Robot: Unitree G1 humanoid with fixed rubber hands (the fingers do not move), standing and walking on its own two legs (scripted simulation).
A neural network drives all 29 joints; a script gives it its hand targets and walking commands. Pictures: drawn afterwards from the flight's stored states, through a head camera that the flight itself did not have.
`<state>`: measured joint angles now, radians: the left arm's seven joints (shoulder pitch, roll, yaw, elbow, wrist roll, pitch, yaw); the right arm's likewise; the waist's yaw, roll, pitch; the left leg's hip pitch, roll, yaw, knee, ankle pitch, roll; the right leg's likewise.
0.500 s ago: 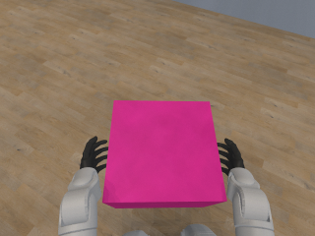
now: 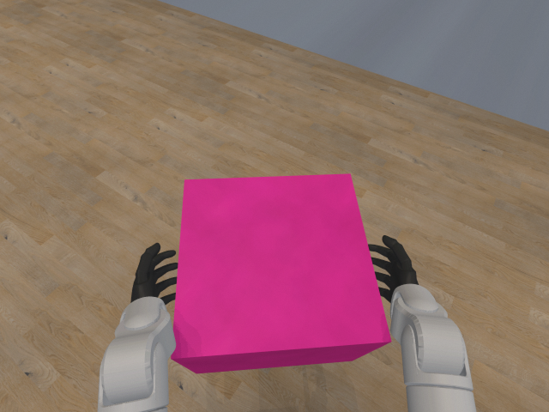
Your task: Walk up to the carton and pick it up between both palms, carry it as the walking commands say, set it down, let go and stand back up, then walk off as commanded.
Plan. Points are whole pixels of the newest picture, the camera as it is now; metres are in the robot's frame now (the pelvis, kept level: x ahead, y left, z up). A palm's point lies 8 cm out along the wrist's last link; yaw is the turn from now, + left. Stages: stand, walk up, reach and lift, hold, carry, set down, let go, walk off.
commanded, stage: carry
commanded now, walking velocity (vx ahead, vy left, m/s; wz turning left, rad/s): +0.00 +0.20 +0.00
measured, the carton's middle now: (272, 275) +0.33 +0.04 -0.04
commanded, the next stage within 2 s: none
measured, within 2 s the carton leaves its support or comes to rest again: neither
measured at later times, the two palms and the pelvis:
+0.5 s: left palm (129, 110) +0.64 +0.36 +0.05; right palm (290, 108) +0.70 +0.02 +0.02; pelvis +0.41 +0.14 -0.04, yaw +4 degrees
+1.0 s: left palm (105, 29) +0.89 +0.48 +0.09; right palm (243, 22) +0.98 +0.15 +0.08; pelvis +0.67 +0.26 +0.00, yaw +9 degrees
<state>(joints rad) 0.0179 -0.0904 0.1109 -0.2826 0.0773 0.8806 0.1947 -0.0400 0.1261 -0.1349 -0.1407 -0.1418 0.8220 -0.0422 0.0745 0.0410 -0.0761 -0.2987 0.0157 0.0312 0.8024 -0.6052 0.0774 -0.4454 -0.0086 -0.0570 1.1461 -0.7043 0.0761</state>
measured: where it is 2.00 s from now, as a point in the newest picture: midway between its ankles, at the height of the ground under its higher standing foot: (174, 235)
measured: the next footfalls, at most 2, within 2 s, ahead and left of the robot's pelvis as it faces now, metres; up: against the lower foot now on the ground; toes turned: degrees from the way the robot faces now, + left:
right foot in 0.16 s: +0.17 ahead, -0.05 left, +0.00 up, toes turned -6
left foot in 0.46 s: +0.57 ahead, +0.27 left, +0.00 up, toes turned +7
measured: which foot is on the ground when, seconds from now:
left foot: down 0.00-0.16, up 0.18-0.44, down 0.46-0.70, up 0.72-1.00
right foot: up 0.00-0.14, down 0.16-0.44, up 0.46-0.66, down 0.68-1.00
